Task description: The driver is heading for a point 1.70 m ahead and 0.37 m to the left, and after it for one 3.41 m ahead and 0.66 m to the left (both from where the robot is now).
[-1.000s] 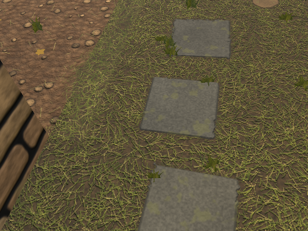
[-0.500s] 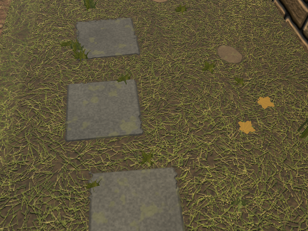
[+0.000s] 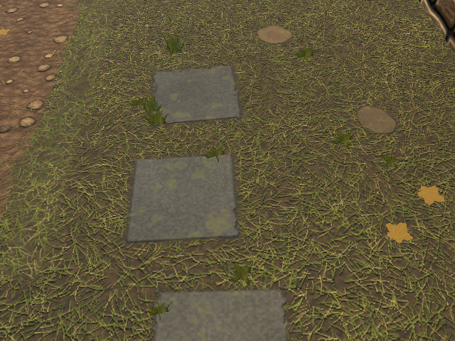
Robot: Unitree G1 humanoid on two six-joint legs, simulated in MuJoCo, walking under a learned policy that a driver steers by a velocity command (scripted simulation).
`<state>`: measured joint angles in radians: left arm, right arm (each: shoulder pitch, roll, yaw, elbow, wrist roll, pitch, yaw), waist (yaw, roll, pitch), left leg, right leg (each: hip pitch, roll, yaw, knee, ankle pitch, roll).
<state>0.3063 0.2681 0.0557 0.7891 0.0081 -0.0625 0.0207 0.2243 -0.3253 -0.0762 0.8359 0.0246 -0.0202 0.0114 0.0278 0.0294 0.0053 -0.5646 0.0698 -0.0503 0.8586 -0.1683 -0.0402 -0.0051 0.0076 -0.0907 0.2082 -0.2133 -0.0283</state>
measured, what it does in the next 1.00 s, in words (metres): walks ahead, turning left: left foot, then right foot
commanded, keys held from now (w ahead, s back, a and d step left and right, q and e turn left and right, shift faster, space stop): w+q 0.64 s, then w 0.28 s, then w+e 0.08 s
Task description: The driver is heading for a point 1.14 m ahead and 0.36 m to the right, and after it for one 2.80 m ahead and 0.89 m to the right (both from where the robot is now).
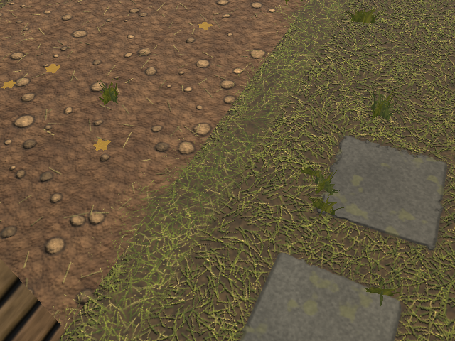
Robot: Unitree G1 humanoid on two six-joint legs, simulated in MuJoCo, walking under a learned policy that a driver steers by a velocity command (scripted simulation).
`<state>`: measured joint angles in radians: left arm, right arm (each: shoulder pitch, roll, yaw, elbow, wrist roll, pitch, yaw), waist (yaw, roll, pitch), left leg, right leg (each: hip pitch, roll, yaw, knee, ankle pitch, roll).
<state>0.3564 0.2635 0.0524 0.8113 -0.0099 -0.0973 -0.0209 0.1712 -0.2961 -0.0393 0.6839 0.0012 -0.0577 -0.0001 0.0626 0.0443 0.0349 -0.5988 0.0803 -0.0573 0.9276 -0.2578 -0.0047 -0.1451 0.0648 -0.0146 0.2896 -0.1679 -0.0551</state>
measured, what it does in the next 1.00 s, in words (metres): walks ahead, turning right: left foot, then right foot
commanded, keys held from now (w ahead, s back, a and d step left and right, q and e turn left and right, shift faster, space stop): w+e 1.00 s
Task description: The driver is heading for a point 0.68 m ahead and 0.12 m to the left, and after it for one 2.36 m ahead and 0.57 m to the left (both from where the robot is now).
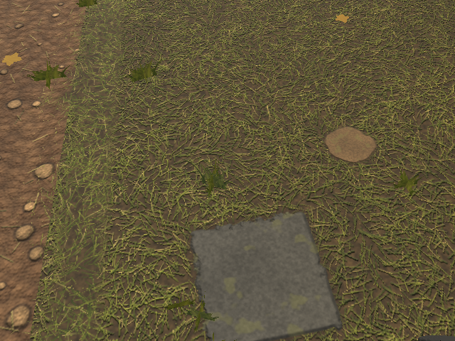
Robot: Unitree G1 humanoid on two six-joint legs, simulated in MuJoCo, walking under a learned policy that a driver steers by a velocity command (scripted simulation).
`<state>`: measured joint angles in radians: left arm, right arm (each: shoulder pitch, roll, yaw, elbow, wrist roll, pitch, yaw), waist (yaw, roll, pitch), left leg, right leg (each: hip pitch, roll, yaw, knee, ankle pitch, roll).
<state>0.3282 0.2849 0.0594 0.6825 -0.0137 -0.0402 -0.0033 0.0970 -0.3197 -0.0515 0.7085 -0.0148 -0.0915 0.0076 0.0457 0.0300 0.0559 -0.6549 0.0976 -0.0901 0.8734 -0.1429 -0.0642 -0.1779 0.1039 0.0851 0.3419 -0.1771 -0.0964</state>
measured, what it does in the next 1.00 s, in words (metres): walks ahead: left foot, then right foot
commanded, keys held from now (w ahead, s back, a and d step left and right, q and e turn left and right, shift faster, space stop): w+e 0.06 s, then e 0.04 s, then no key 0.42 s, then q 0.48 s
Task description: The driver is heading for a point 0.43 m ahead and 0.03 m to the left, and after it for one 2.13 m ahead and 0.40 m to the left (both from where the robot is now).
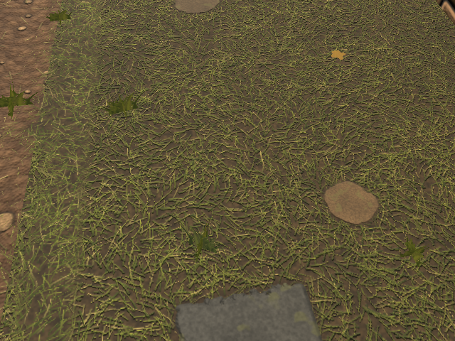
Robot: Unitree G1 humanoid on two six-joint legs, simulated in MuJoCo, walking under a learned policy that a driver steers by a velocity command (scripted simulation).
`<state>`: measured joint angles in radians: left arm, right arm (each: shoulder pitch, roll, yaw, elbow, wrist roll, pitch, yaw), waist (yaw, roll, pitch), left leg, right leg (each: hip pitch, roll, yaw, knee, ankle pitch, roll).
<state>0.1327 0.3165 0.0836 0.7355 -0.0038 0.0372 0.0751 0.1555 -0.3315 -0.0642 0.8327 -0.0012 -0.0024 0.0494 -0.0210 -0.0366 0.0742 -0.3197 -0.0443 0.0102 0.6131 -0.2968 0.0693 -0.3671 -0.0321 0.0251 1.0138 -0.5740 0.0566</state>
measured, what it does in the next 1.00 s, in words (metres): walks ahead, turning left: right foot, then left foot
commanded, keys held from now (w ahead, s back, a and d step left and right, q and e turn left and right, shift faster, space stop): q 0.36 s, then w+q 0.08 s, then w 0.34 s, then w+e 0.22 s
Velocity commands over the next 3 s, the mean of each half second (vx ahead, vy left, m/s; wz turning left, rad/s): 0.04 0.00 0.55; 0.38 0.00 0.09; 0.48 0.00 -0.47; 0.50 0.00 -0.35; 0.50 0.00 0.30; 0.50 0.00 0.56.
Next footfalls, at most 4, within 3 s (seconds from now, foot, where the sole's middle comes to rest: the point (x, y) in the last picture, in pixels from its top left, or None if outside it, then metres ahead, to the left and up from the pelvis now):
0.44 right None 0.11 -0.13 -0.76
0.86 left None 0.17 0.19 -0.76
1.38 right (196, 307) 0.55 0.07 -0.76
1.84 left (136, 225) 0.82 0.27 -0.76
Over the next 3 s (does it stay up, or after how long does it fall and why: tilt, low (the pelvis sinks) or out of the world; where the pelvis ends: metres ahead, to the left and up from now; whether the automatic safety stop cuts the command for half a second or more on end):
stays up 1.23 0.21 0.01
